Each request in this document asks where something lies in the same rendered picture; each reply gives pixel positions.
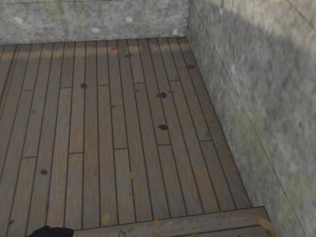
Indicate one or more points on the left robot hand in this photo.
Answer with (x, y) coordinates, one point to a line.
(47, 231)

